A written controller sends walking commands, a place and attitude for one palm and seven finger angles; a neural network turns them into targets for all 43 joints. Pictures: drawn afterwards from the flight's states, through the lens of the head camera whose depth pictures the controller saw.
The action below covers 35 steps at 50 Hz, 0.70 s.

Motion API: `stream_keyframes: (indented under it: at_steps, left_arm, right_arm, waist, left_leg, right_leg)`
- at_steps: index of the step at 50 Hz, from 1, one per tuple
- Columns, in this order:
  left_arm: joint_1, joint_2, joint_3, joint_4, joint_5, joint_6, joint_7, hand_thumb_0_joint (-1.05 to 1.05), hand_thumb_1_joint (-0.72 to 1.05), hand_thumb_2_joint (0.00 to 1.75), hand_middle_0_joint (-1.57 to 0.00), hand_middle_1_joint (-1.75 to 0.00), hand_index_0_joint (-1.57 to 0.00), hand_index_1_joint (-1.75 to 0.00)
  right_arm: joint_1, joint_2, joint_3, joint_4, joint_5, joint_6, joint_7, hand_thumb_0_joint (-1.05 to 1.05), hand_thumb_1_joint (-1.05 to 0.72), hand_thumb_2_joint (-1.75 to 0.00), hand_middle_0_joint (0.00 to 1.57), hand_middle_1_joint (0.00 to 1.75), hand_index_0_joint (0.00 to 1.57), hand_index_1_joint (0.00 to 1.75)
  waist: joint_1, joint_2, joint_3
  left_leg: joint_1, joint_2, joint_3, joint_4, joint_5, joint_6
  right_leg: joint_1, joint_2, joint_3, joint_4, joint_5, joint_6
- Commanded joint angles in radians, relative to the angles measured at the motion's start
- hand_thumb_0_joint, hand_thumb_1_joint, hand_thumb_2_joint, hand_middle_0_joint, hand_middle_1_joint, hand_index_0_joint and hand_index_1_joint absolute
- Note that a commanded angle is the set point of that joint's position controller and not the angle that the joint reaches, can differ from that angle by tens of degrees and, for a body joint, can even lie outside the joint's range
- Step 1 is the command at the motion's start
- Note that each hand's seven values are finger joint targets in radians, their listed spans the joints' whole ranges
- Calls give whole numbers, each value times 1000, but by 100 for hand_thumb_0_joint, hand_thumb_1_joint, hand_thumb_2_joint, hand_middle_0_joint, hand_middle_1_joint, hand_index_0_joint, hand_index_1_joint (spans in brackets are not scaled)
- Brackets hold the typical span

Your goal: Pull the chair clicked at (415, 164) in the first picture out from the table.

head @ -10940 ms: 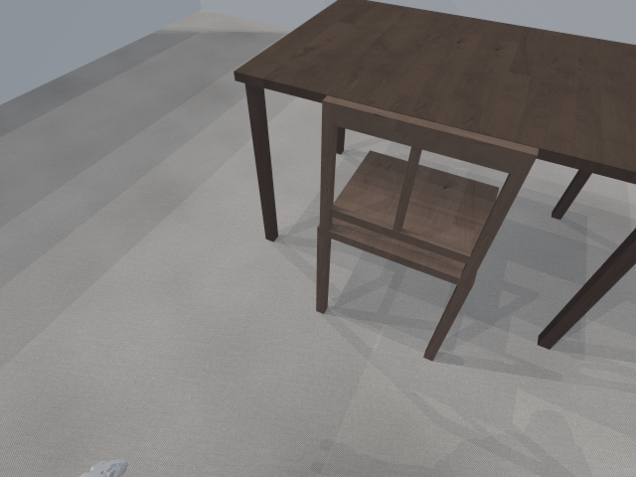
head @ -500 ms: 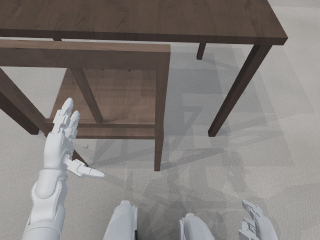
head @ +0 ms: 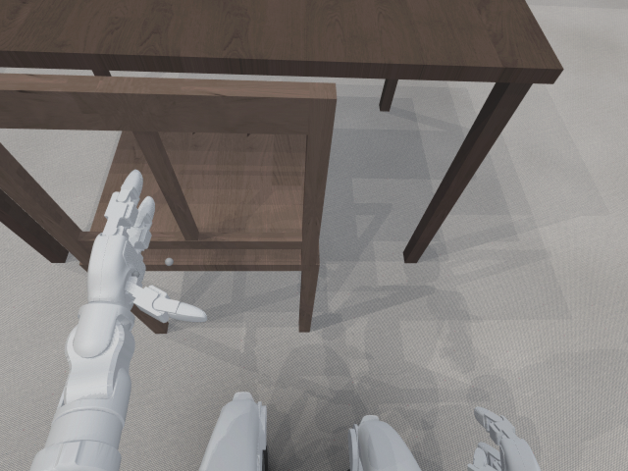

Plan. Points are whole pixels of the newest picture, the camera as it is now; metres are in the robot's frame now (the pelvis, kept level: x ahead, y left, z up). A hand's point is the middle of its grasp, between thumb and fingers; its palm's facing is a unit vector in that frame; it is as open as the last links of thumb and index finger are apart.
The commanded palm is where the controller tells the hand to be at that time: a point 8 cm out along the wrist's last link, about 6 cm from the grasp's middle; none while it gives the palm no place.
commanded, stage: push the fingers through the gap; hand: left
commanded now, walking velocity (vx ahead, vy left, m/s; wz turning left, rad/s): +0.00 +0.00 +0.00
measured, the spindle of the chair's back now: (172, 191) +0.48 +0.21 +0.01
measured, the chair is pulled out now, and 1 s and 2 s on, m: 0.00 0.00 0.00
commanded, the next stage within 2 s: hook a spindle and tug to test in 1.22 s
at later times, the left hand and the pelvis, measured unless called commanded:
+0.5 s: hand (168, 224) +0.42 +0.20 +0.02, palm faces +0.05 -1.00 -0.03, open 16.9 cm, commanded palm +0.40 +0.24 +0.03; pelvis +0.00 +0.00 -0.01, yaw -1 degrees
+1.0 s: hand (173, 202) +0.45 +0.20 +0.02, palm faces +0.03 -1.00 -0.02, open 16.9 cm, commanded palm +0.43 +0.24 +0.03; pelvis +0.00 +0.01 -0.01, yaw -1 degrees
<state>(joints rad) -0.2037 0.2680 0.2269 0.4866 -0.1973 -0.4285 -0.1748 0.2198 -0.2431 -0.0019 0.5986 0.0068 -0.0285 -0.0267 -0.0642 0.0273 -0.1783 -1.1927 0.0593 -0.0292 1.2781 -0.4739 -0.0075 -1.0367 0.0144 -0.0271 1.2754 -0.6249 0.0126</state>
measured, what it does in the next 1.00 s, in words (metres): stands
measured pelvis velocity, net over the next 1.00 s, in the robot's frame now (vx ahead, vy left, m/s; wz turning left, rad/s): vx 0.00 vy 0.01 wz -0.02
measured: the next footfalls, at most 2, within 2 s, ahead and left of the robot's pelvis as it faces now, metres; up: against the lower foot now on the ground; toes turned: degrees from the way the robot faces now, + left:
none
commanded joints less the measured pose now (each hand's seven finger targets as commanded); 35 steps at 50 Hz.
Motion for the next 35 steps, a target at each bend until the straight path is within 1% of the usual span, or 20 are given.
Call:
stream_keyframes:
  at_steps: [1, 2, 3, 6, 7, 10, 13, 15, 16, 17, 19, 21, 22, 24, 28, 29, 30, 32, 34, 35]
  left_arm:
    - [-293, 157, 46, -168, 0, -78, 10, 0, -50, 30, -6, -8, -6, -8]
    - [-303, 181, 65, -144, 5, -79, 14, 0, -50, 30, -6, -8, -6, -8]
    - [-332, 186, 63, -126, 11, -82, 14, 0, -50, 30, -6, -8, -6, -8]
    - [-355, 181, 63, -114, 12, -90, 10, 0, -50, 30, -6, -8, -6, -8]
    - [-375, 172, 51, -110, 10, -89, 6, 0, -50, 30, -6, -8, -6, -8]
    - [-404, 198, 71, -81, 14, -88, 6, 0, -50, 30, -6, -8, -6, -8]
    - [-442, 224, 95, -12, 16, -81, 5, 0, -50, 30, -6, -8, -6, -8]
    - [-465, 256, 126, 2, 17, -85, 0, 0, -50, 30, -6, -8, -6, -8]
    - [-468, 251, 121, 7, 15, -85, -5, 0, -50, 30, -6, -8, -6, -8]
    - [-478, 262, 133, 19, 14, -86, -8, 0, -50, 30, -6, -8, -6, -8]
    - [-511, 270, 134, 40, 15, -90, -17, 0, -50, 30, -6, -8, -6, -8]
    - [-559, 263, 121, 54, 16, -94, -28, 0, -50, 30, -6, -8, -6, -8]
    - [-568, 281, 134, 64, 16, -95, -30, 0, -50, 30, -6, -8, -6, -8]
    - [-589, 274, 127, 56, 17, -97, -37, 0, -50, 30, -6, -8, -6, -8]
    - [-641, 250, 99, 103, 20, -87, -44, 0, -50, 30, -6, -8, -6, -8]
    - [-645, 288, 132, 109, 25, -86, -38, 0, -50, 30, -6, -8, -6, -8]
    - [-656, 275, 119, 110, 26, -85, -37, 0, -50, 30, -6, -8, -6, -8]
    - [-646, 306, 150, 114, 30, -85, -28, 0, -50, 30, -6, -8, -6, -8]
    - [-684, 289, 134, 136, 36, -86, -23, 0, -50, 30, -6, -8, -6, -8]
    - [-684, 306, 152, 157, 38, -85, -21, 0, -50, 30, -6, -8, -6, -8]
  right_arm:
    - [42, -158, -60, -99, -3, -27, -9, 0, -90, -90, 20, 30, 20, 30]
    - [46, -161, -58, -97, -3, -24, -11, 0, -90, -90, 20, 30, 20, 30]
    - [51, -164, -57, -92, -4, -24, -12, 0, -90, -90, 20, 30, 20, 30]
    - [56, -162, -60, -91, -6, -19, -9, 0, -90, -90, 20, 30, 20, 30]
    - [59, -162, -59, -90, -5, -17, -9, 0, -90, -90, 20, 30, 20, 30]
    - [69, -166, -60, -82, -6, -9, -8, 0, -90, -90, 20, 30, 20, 30]
    - [77, -170, -57, -73, -6, 0, -9, 0, -90, -90, 20, 30, 20, 30]
    - [84, -169, -58, -70, -8, 5, -10, 0, -90, -90, 20, 30, 20, 30]
    - [86, -167, -56, -72, -8, 7, -8, 0, -90, -90, 20, 30, 20, 30]
    - [89, -169, -56, -70, -8, 9, -8, 0, -90, -90, 20, 30, 20, 30]
    - [96, -169, -55, -65, -9, 10, -7, 0, -90, -90, 20, 30, 20, 30]
    - [103, -171, -56, -59, -10, 12, -6, 0, -90, -90, 20, 30, 20, 30]
    - [107, -174, -58, -54, -9, 13, -7, 0, -90, -90, 20, 30, 20, 30]
    - [116, -174, -60, -50, -11, 10, -5, 0, -90, -90, 20, 30, 20, 30]
    - [131, -175, -60, -35, -12, 16, -1, 0, -90, -90, 20, 30, 20, 30]
    - [136, -182, -62, -32, -13, 18, -2, 0, -90, -90, 20, 30, 20, 30]
    - [135, -178, -62, -34, -14, 21, -2, 0, -90, -90, 20, 30, 20, 30]
    - [140, -180, -63, -34, -16, 26, 0, 0, -90, -90, 20, 30, 20, 30]
    - [143, -177, -60, -32, -17, 29, 4, 0, -90, -90, 20, 30, 20, 30]
    - [148, -179, -60, -29, -19, 31, 5, 0, -90, -90, 20, 30, 20, 30]
  waist:
    - [-19, 45, -348]
    - [-15, 40, -343]
    - [-24, 35, -342]
    - [-14, 70, -384]
    - [-21, 68, -381]
    - [-19, 66, -404]
    - [-30, 33, -377]
    - [-21, 41, -399]
    - [-22, 56, -398]
    - [-24, 36, -402]
    - [-27, 59, -401]
    - [-39, 63, -407]
    - [-37, 64, -409]
    - [-39, 84, -441]
    - [-56, 98, -426]
    - [-50, 82, -437]
    - [-51, 99, -439]
    - [-42, 93, -461]
    - [-56, 84, -444]
    - [-54, 78, -440]
  left_leg:
    - [442, -25, -21, -142, 198, 22]
    - [421, -27, -17, -142, 185, 22]
    - [418, -26, -22, -137, 187, 25]
    - [458, -26, -21, -139, 211, 19]
    - [460, -26, -21, -139, 215, 20]
    - [462, -25, -22, -134, 229, 20]
    - [418, -25, -20, -126, 209, 26]
    - [410, -27, -12, -119, 222, 25]
    - [413, -28, -9, -118, 229, 25]
    - [405, -27, -10, -116, 230, 26]
    - [405, -27, -10, -109, 240, 25]
    - [408, -26, -12, -103, 238, 27]
    - [413, -24, -13, -101, 239, 26]
    - [448, -23, -19, -99, 265, 26]
    - [456, -22, -28, -93, 275, 27]
    - [463, -17, -33, -96, 279, 24]
    - [464, -21, -30, -96, 282, 25]
    - [469, -20, -30, -96, 299, 24]
    - [457, -21, -31, -92, 291, 27]
    - [440, -21, -28, -86, 279, 28]
  right_leg:
    - [7, 17, -20, -202, 253, -35]
    - [18, 17, -16, -203, 246, -36]
    - [5, 19, -19, -196, 244, -37]
    - [6, 17, -17, -196, 257, -39]
    - [4, 17, -19, -197, 261, -38]
    - [7, 17, -16, -194, 273, -38]
    - [7, 20, -14, -194, 266, -36]
    - [28, 17, -7, -191, 285, -35]
    - [28, 19, -6, -192, 294, -35]
    - [34, 19, -5, -191, 298, -34]
    - [26, 20, -5, -185, 305, -36]
    - [13, 20, -5, -184, 301, -35]
    - [10, 21, -4, -185, 300, -35]
    - [0, 20, -8, -181, 310, -37]
    - [-37, 22, -15, -177, 305, -39]
    - [-38, 21, -18, -175, 302, -39]
    - [-33, 21, -16, -176, 308, -39]
    - [-22, 21, -17, -173, 320, -40]
    - [-34, 22, -18, -173, 315, -37]
    - [-31, 22, -16, -172, 309, -36]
